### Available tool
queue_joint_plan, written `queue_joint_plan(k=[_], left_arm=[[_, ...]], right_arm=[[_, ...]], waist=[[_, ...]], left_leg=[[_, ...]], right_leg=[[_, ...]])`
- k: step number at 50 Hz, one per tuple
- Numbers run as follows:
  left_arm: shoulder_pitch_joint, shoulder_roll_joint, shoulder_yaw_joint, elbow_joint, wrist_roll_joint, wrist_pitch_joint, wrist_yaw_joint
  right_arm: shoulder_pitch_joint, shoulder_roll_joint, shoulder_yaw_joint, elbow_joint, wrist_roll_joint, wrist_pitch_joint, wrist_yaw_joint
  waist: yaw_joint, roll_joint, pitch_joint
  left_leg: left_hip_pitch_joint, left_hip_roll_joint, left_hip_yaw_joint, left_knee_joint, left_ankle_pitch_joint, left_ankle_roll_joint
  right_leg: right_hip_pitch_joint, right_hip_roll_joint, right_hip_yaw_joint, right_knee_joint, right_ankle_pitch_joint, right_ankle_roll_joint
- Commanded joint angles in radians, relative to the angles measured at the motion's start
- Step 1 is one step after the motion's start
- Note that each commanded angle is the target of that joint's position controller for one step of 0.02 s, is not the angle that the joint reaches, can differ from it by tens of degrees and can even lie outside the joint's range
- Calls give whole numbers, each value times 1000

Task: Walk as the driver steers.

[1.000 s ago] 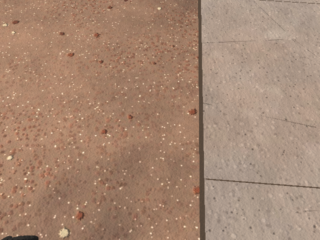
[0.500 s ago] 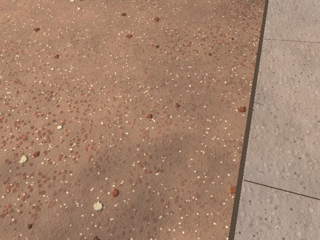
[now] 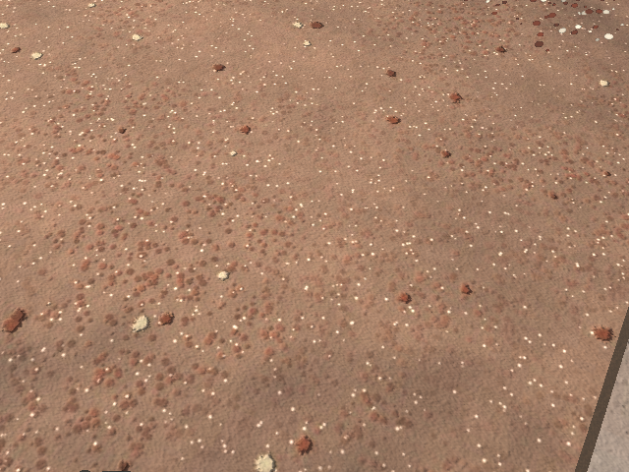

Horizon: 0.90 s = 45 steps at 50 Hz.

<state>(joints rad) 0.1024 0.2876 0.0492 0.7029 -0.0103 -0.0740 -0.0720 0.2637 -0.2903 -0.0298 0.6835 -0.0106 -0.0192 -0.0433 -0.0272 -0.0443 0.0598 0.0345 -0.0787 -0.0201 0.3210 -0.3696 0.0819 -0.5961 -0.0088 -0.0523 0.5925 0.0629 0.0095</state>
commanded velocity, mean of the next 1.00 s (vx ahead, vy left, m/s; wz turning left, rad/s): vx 0.43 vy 0.00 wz -0.57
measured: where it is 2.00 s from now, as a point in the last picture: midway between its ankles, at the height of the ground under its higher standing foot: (465, 251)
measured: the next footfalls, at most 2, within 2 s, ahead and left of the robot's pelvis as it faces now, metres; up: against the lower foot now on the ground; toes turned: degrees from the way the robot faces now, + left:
right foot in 0.06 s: +0.21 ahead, -0.08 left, +0.00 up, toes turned -3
left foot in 0.48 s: +0.28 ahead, +0.13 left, +0.00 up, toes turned -35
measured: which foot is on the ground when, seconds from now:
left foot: down 0.00-0.06, up 0.08-0.46, down 0.48-1.00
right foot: up 0.00-0.04, down 0.06-0.48, up 0.50-1.00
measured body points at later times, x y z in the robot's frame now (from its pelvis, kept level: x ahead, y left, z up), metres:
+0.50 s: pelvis +0.15 +0.04 -0.01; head +0.18 +0.03 +0.44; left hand +0.42 +0.25 -0.08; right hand +0.18 -0.28 -0.09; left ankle +0.25 +0.15 -0.74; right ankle +0.17 -0.08 -0.73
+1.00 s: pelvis +0.30 -0.11 -0.01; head +0.33 -0.12 +0.44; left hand +0.64 -0.12 -0.06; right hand +0.07 -0.25 -0.13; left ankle +0.25 +0.15 -0.73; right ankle +0.31 -0.32 -0.72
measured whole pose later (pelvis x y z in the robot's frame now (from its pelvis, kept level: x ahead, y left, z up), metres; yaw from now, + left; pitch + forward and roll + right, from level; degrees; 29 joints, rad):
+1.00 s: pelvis +0.30 -0.11 -0.01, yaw -37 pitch +3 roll -1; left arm 0.05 0.26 0.01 0.53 -0.04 -0.09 -0.07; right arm 0.60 -0.25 -0.01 0.85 0.02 -0.06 -0.01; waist -0.14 -0.01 -0.01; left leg 0.14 0.12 0.02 0.25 -0.44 -0.05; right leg -0.56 -0.04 0.03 0.61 -0.14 0.00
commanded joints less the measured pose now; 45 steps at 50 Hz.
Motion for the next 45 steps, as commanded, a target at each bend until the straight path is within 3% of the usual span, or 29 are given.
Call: queue_joint_plan(k=[1,3,4,5,6,7,8,9,11,12,14,19,21,22,23,24,25,26,27,28,29,30,32,35,38,40,42,43,45], left_arm=[[-6,145,46,-77,1,-16,-14],[199,185,74,-33,-1,-15,0],[288,229,82,-42,2,-15,19],[246,287,78,-68,29,-23,22],[180,251,80,-104,18,-13,25],[127,198,69,-125,1,-2,38],[91,162,57,-135,-12,16,52],[60,153,51,-148,-17,29,63],[27,160,56,-162,-2,48,78],[29,167,62,-164,2,57,84],[64,199,77,-158,0,75,96],[51,215,89,-170,-16,114,111],[45,210,86,-180,-21,119,111],[35,208,82,-186,-21,119,108],[4,195,76,-197,-23,117,105],[2,148,60,-202,-25,113,101],[63,43,33,-202,-26,106,96],[33,80,35,-253,-29,77,86],[34,153,49,-239,-24,67,82],[52,184,58,-215,-15,69,80],[78,176,58,-195,-4,71,79],[78,152,51,-198,0,69,73],[65,127,40,-207,-8,65,68],[42,98,28,-216,-21,58,71],[18,88,24,-211,-32,45,68],[-33,78,18,-224,-32,30,59],[-84,62,4,-239,-19,14,40],[-130,50,-4,-249,-15,3,32],[-189,30,-15,-266,-24,-19,11]], right_arm=[[-6,-180,-58,-40,3,0,-17],[-54,-167,-55,-66,4,17,-28],[-59,-145,-45,-100,-16,13,-25],[84,-34,-19,-117,-33,9,-4],[95,-122,-26,-106,-9,-1,16],[-9,-167,-38,-123,14,-5,24],[-70,-162,-38,-138,4,-5,24],[-98,-152,-37,-150,-6,0,24],[-82,-116,-32,-142,-10,7,29],[-74,-91,-26,-130,-9,4,27],[-83,-76,-23,-121,-10,0,19],[-115,-86,-36,-102,8,-8,21],[-113,-95,-42,-100,21,-21,29],[-85,-101,-48,-92,32,-30,33],[-17,-109,-58,-69,45,-39,35],[72,-152,-77,-43,52,-44,28],[115,-231,-93,-41,29,-41,21],[34,-277,-98,-62,-25,-52,34],[-46,-226,-89,-95,-22,-62,27],[-69,-180,-74,-105,-1,-64,19],[-58,-162,-67,-109,14,-62,14],[-29,-161,-61,-101,16,-63,11],[36,-160,-55,-83,2,-75,13],[117,-148,-46,-51,-15,-86,25],[163,-149,-44,-21,-21,-89,31],[195,-143,-39,3,-11,-84,30],[208,-141,-31,31,11,-73,28],[227,-141,-28,43,20,-69,28],[246,-152,-28,62,34,-62,25]], waist=[[13,164,-69],[113,127,-151],[139,-10,-231],[4,-223,-325],[36,-133,-411],[51,-55,-263],[37,64,-180],[16,88,-119],[-12,23,-79],[-7,2,-86],[11,-22,-136],[42,-89,-174],[41,-128,-205],[20,-151,-202],[-30,-148,-185],[-73,-64,-176],[-47,175,-211],[2,323,-87],[23,278,-40],[19,220,-25],[15,179,-43],[4,167,-27],[-17,161,-13],[-41,158,18],[-47,158,53],[-54,140,86],[-48,144,104],[-67,146,115],[-85,155,130]], left_leg=[[-36,264,26,116,969,37],[-81,207,65,431,1020,-14],[-260,109,79,750,636,-66],[-628,-112,-29,1099,-300,-157],[-659,-60,-187,1186,-236,-140],[-700,-18,-179,1148,-154,-121],[-692,16,-161,1074,-89,-111],[-665,37,-155,987,-54,-111],[-581,49,-134,789,-25,-122],[-552,40,-111,700,-32,-135],[-514,20,-105,597,-22,-165],[-436,-3,-121,414,102,-182],[-356,-9,-105,328,89,-162],[-283,-7,-98,275,73,-149],[-163,13,-96,184,96,-127],[-19,114,-160,53,22,-88],[103,368,-481,-35,-290,-2],[-15,458,-772,-165,-506,71],[-65,455,-711,-166,-521,74],[-81,408,-576,-151,-429,45],[-81,356,-465,-133,-341,12],[-108,326,-379,-135,-282,-2],[-127,306,-275,-142,-219,-4],[-128,313,-225,-159,-191,31],[-88,341,-193,-186,-136,66],[-58,368,-197,-211,-110,97],[-37,374,-179,-238,-41,111],[-46,370,-164,-246,7,114],[-88,364,-134,-254,89,110]], right_leg=[[135,49,-22,-9,-83,-45],[337,99,-25,-106,-33,-89],[546,-55,221,-128,218,-164],[809,-309,737,-148,382,-403],[794,-314,846,-269,-12,-428],[657,-271,737,-309,-246,-378],[522,-221,666,-353,-386,-324],[412,-184,619,-369,-421,-295],[295,-93,522,-379,-385,-254],[277,-70,486,-364,-300,-250],[291,-62,484,-323,-179,-257],[278,-31,534,-270,-295,-196],[253,-23,583,-278,-587,-182],[209,-22,613,-276,-693,-174],[117,-9,617,-241,-766,-151],[-12,48,530,-95,-805,-96],[-162,167,320,231,-770,-50],[-333,111,286,409,-573,-42],[-359,36,254,505,-472,-32],[-352,13,210,560,-398,-7],[-329,0,171,635,-353,10],[-329,-14,144,700,-310,18],[-346,-44,123,777,-242,23],[-377,-52,161,753,-165,36],[-411,-34,210,654,-115,39],[-433,-26,219,546,-101,37],[-400,-74,121,399,-81,32],[-353,-84,87,322,-75,33],[-210,-68,63,179,-100,31]])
